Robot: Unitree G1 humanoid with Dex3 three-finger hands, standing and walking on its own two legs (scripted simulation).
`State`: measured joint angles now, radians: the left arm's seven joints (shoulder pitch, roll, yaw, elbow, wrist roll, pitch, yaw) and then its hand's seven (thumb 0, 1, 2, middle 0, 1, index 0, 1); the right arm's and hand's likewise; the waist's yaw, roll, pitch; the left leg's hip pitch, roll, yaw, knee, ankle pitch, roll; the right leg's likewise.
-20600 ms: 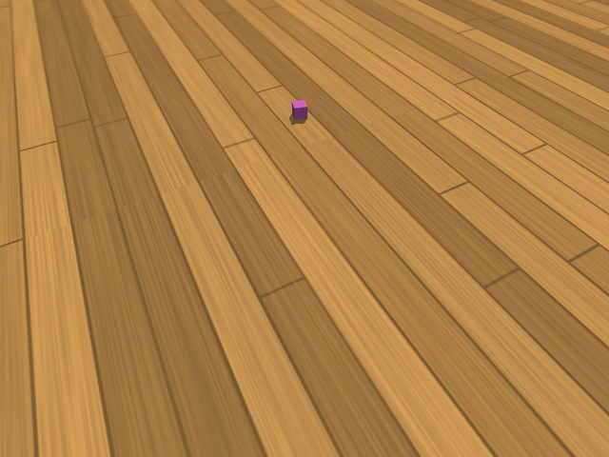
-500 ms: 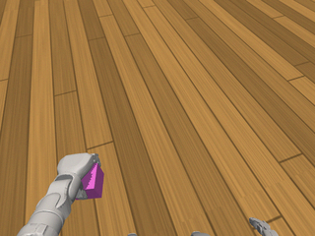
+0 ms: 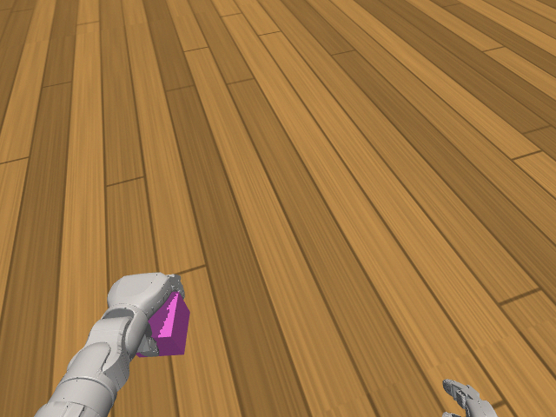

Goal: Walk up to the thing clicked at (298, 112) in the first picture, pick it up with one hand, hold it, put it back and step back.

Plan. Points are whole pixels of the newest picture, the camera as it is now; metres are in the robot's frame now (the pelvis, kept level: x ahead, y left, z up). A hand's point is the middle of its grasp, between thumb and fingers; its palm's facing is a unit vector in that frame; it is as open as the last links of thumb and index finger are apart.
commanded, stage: hold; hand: left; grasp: from above
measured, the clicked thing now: (158, 324) +0.30 +0.22 -0.10
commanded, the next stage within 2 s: crouch in 1.30 s
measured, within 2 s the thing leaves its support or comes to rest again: neither
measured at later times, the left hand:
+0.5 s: hand (147, 325) +0.28 +0.22 -0.04, palm faces -0.48 -0.04 -0.88, open 10.6 cm
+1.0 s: hand (147, 324) +0.27 +0.21 -0.03, palm faces -0.48 -0.04 -0.87, open 10.5 cm
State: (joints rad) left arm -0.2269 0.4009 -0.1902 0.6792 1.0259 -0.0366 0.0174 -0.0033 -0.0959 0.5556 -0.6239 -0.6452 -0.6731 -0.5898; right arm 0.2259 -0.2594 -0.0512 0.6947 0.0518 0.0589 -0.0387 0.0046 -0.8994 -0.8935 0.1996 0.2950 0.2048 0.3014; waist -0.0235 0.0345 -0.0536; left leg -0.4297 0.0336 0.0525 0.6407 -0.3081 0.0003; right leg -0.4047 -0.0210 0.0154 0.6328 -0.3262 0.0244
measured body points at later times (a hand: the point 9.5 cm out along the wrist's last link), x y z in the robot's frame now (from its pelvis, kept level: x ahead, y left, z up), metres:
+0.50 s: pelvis -0.01 +0.00 +0.01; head +0.01 -0.02 +0.46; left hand +0.30 +0.22 +0.01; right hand +0.12 -0.26 -0.11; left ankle +0.01 +0.12 -0.72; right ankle +0.00 -0.14 -0.72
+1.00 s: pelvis -0.01 +0.00 +0.01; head +0.00 -0.02 +0.46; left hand +0.30 +0.21 +0.02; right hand +0.13 -0.26 -0.10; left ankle +0.01 +0.12 -0.72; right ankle +0.00 -0.14 -0.72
